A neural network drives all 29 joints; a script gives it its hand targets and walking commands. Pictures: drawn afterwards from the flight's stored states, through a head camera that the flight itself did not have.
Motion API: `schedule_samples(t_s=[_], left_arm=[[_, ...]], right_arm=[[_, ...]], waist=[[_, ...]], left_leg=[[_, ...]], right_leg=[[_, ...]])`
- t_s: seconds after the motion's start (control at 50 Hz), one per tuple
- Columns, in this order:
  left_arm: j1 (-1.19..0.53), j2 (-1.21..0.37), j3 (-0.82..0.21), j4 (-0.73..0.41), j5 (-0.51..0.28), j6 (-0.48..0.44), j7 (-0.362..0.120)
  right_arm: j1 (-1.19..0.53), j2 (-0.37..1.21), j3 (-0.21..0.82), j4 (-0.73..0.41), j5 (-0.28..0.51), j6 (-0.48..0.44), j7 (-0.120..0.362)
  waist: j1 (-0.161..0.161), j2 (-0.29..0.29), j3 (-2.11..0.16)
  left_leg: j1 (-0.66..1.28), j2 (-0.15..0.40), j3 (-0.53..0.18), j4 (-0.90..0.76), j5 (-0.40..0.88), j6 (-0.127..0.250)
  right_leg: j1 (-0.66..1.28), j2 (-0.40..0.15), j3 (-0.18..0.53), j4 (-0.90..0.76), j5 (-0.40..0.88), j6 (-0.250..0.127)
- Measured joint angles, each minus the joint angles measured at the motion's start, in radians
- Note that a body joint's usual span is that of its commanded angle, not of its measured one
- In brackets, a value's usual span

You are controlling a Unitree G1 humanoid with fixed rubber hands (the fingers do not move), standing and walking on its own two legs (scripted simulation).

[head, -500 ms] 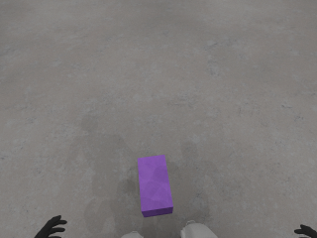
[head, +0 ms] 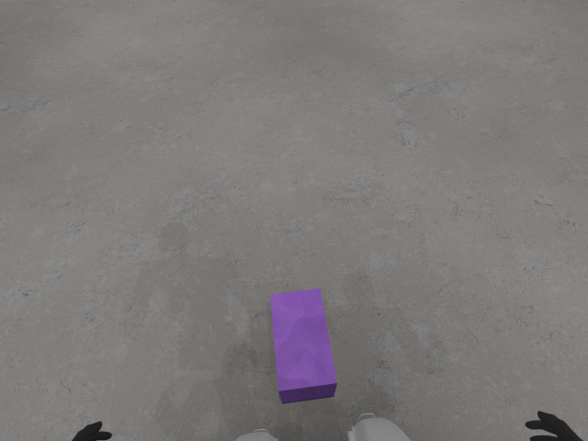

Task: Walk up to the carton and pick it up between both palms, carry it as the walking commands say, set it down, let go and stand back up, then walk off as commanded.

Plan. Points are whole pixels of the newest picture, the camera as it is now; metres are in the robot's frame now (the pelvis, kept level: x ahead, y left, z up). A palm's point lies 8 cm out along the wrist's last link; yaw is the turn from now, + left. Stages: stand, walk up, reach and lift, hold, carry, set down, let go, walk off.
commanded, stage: walk up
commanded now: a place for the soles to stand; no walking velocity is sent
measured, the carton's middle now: (301, 344) +0.47 +0.02 -0.65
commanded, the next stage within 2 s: reach and lift in 0.84 s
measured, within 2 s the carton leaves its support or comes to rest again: neither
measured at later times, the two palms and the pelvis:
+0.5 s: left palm out of the picture +0.10 +0.35 -0.08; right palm out of the picture +0.10 -0.31 -0.08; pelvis +0.00 +0.01 +0.00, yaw +0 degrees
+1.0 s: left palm out of the picture +0.15 +0.31 -0.06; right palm (544, 439) +0.14 -0.29 -0.09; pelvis +0.00 +0.01 +0.00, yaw +0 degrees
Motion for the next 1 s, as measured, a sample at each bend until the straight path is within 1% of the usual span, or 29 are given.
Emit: schedule_samples(t_s=[0.12, 0.3, 0.84, 0.86, 0.9, 0.94, 1.0], left_arm=[[0.000, 0.000, 0.000, 0.012, 0.000, -0.002, 0.002], [0.002, 0.000, 0.000, 0.024, 0.000, -0.005, 0.003], [0.004, -0.001, 0.000, 0.026, 0.000, -0.007, 0.003], [0.006, -0.006, 0.008, -0.004, 0.000, 0.019, 0.003], [0.006, -0.026, 0.022, -0.101, 0.000, 0.066, -0.005], [0.003, -0.049, 0.023, -0.180, 0.000, 0.085, -0.017], [-0.017, -0.087, 0.023, -0.228, 0.011, 0.098, -0.032]], right_arm=[[-0.010, 0.007, 0.000, 0.000, -0.001, 0.004, 0.005], [-0.021, 0.007, 0.000, 0.000, -0.001, 0.009, 0.008], [-0.022, 0.007, 0.000, 0.000, -0.001, 0.014, 0.013], [-0.023, 0.010, -0.008, -0.012, -0.001, 0.029, 0.018], [-0.044, 0.023, -0.030, -0.020, -0.003, 0.062, 0.032], [-0.077, 0.040, -0.046, -0.025, -0.005, 0.085, 0.045], [-0.122, 0.069, -0.048, -0.044, -0.021, 0.097, 0.052]], waist=[[0.000, 0.001, -0.001], [0.000, 0.004, -0.002], [0.000, 0.022, -0.003], [0.001, 0.023, -0.001], [0.005, 0.027, 0.005], [0.005, 0.031, 0.011], [0.005, 0.038, 0.030]], left_leg=[[0.004, -0.002, 0.000, 0.000, 0.003, 0.012], [0.012, -0.002, 0.000, 0.000, 0.004, 0.018], [0.014, -0.002, 0.000, 0.000, 0.004, 0.018], [0.014, -0.002, 0.000, 0.000, 0.004, 0.018], [0.013, -0.002, -0.001, 0.000, 0.004, 0.017], [0.015, -0.001, -0.001, 0.000, 0.004, 0.015], [0.026, 0.000, -0.002, 0.000, 0.001, 0.011]], right_leg=[[0.011, -0.001, 0.000, -0.015, 0.008, 0.000], [0.025, -0.002, 0.000, -0.027, 0.016, 0.000], [0.027, -0.002, 0.000, -0.025, 0.015, 0.000], [0.027, -0.002, 0.000, -0.025, 0.015, 0.002], [0.027, -0.002, 0.000, -0.026, 0.015, 0.016], [0.028, -0.003, 0.000, -0.026, 0.016, 0.026], [0.038, -0.003, 0.000, -0.025, 0.018, 0.044]])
